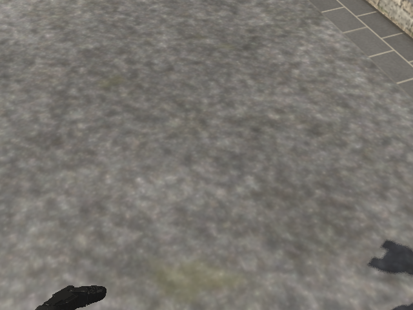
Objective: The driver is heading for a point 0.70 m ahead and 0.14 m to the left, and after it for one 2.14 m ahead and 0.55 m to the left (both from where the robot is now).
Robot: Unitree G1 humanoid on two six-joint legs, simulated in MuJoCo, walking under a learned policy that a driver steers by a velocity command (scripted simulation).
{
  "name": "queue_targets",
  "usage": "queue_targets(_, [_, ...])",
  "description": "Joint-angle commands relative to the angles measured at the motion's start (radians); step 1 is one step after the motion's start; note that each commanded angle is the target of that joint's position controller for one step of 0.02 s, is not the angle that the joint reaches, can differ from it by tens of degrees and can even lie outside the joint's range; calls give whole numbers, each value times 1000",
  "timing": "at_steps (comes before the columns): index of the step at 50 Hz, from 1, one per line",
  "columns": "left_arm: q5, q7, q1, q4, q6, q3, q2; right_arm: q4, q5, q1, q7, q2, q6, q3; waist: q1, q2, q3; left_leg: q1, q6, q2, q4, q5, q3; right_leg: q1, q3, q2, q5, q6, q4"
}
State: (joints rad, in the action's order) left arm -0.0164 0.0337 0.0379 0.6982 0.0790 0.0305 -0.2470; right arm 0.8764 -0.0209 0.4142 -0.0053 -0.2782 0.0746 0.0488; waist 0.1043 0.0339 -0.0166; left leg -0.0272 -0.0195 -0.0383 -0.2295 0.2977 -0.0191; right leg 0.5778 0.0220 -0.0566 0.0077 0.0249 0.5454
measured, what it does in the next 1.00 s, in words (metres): walks ahead, turning left: right foot, then left foot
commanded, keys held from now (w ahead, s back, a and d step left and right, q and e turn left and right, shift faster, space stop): w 0.10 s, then w+q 0.82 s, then w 0.08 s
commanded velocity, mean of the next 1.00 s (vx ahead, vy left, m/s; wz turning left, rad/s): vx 0.50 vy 0.00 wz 0.38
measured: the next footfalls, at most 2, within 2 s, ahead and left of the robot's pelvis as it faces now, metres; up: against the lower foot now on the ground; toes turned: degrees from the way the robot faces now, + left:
right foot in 0.06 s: +0.21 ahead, -0.13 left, +0.00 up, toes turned -1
left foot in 0.62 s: +0.48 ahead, +0.13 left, +0.00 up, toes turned +17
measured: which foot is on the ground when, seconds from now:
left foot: down 0.00-0.08, up 0.10-0.60, down 0.62-1.00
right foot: up 0.00-0.04, down 0.06-0.64, up 0.66-1.00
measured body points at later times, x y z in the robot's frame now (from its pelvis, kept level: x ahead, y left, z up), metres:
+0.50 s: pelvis +0.27 -0.03 +0.00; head +0.29 -0.02 +0.45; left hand +0.25 +0.25 -0.13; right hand +0.48 -0.24 -0.11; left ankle +0.43 +0.15 -0.69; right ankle +0.17 -0.13 -0.74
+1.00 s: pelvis +0.54 +0.06 +0.00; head +0.56 +0.09 +0.45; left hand +0.63 +0.38 -0.09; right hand +0.72 -0.17 -0.10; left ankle +0.45 +0.12 -0.74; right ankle +0.78 -0.02 -0.69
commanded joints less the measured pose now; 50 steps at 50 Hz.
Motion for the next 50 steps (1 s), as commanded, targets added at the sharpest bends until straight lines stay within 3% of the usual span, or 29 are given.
queue_targets(1, [-1,10,-40,-83,24,33,-109,-36,-4,-8,11,-187,-6,44,-72,-129,-15,-12,-140,292,-38,-518,140,-73,-22,28,67,40,-48])
queue_targets(2, [3,6,52,-56,24,48,-134,-39,-4,-26,13,-189,-11,43,-129,-123,42,0,-120,262,-148,-667,105,-214,-49,55,60,63,-81])
queue_targets(3, [7,-3,208,-10,23,73,-184,-48,3,-28,16,-166,-14,33,-195,-101,148,84,-90,210,-337,-685,65,-450,-33,35,35,98,-70])
queue_targets(4, [18,-16,394,19,16,92,-267,-81,34,-20,19,-108,-9,8,-249,50,308,303,-50,136,-673,-348,13,-750,220,-182,-6,168,-40])
queue_targets(5, [18,-6,407,37,12,96,-307,-85,15,108,11,-12,12,-17,-173,299,400,661,-7,-19,-950,281,63,-990,663,-345,218,314,-173])
queue_targets(6, [6,-6,381,27,11,73,-204,-73,-11,36,6,-126,27,7,-212,159,302,777,-16,40,-1048,281,153,-919,644,-321,352,275,-227])
queue_targets(7, [4,-10,315,21,12,60,-169,-97,-27,-54,2,-159,34,19,-202,104,167,811,-27,81,-1039,179,137,-783,487,-292,309,232,-248])
queue_targets(8, [12,-8,247,15,14,52,-148,-100,-20,-92,6,-146,31,19,-168,25,106,765,-21,125,-994,89,118,-652,381,-251,216,207,-277])
queue_targets(9, [19,-5,202,14,18,46,-121,-101,-6,-108,8,-135,23,23,-142,23,58,732,-12,150,-945,33,117,-557,301,-217,149,197,-313])
queue_targets(11, [28,-4,173,27,34,46,-107,-87,-8,-64,8,-97,-4,22,-100,59,45,641,0,175,-916,-30,126,-454,197,-186,75,188,-375])
queue_targets(13, [30,-7,176,51,47,53,-120,-94,-8,-73,10,-77,-21,22,-88,39,16,662,14,174,-890,-82,137,-417,113,-184,-8,193,-410])
queue_targets(16, [34,-20,198,82,49,59,-137,-120,-2,-137,10,-71,-23,25,-99,16,-12,736,27,163,-774,-224,161,-446,15,-176,-97,182,-426])
queue_targets(20, [27,-34,212,103,40,60,-158,-159,2,-254,-12,-47,-14,14,-141,4,-42,701,17,146,-544,-405,83,-473,-107,-149,-120,143,-439])
queue_targets(25, [10,-43,303,150,3,69,-188,-250,-1,-400,-46,-30,-14,3,-194,-11,-85,785,-21,129,-412,-325,13,-670,-155,-213,-225,131,-371])
queue_targets(28, [5,-54,283,144,-23,78,-220,-284,-3,-381,-63,-57,-18,18,-150,33,-35,680,-68,63,-393,-181,-65,-727,-199,-225,-596,101,-229])
queue_targets(29, [4,-61,274,138,-31,82,-235,-281,-2,-328,-63,-80,-23,31,-113,58,9,594,-89,25,-401,-129,-93,-730,-211,-223,-757,90,-133])
queue_targets(30, [5,-66,262,133,-38,84,-245,-260,-4,-216,-59,-119,-26,53,-49,63,73,443,-117,-13,-383,-116,-104,-696,-223,-208,-830,75,25])
queue_targets(31, [1,-71,244,123,-38,79,-239,-224,-4,-55,-44,-176,-29,85,42,27,154,180,-160,-26,-303,-185,-63,-559,-240,-168,-714,40,255])
queue_targets(32, [28,-63,310,82,-18,49,-145,-207,0,38,-21,-289,-38,116,21,-179,263,-207,-284,211,-307,-186,330,-166,-238,-60,-113,-15,624])
queue_targets(33, [28,-42,322,55,25,22,-92,-236,0,12,-23,-293,-26,105,-29,-246,396,-391,-436,388,-135,-78,844,110,-23,121,584,-39,865])
queue_targets(34, [-10,-24,199,30,55,45,-176,-236,9,14,-26,-213,-19,81,28,-144,341,-359,-376,361,-87,-53,753,216,95,55,529,-14,890])
queue_targets(35, [-26,-19,147,5,69,42,-174,-235,9,-33,-26,-178,-12,71,1,-101,205,-214,-334,324,-78,-104,603,232,78,14,442,5,819])
queue_targets(36, [-8,-25,144,12,72,41,-161,-244,7,-102,-26,-156,-10,64,-52,-21,118,-55,-301,276,-65,-201,494,188,67,-25,382,1,717])
queue_targets(37, [12,-31,158,21,62,51,-174,-260,13,-155,-23,-124,-8,53,-89,-32,80,57,-283,243,-47,-295,420,118,65,-53,344,-9,642])
queue_targets(39, [25,-32,194,21,36,55,-163,-278,17,-188,-17,-125,-6,53,-128,-60,64,180,-287,208,-6,-378,373,37,56,-61,304,-40,579])
queue_targets(41, [34,-37,176,11,19,49,-137,-270,13,-172,-6,-149,-3,59,-131,-66,50,250,-288,185,8,-441,313,26,36,-52,244,-76,491])
queue_targets(46, [26,-31,-18,-42,24,28,-94,-242,2,-104,17,-172,-17,67,-57,-111,23,303,-211,112,-19,-303,249,-43,21,18,-59,-100,108])
queue_targets(50, [12,-9,-72,-59,42,33,-123,-204,-2,-41,19,-154,-20,60,-26,-132,22,204,-194,171,-73,-215,317,-71,39,27,-101,-71,-12])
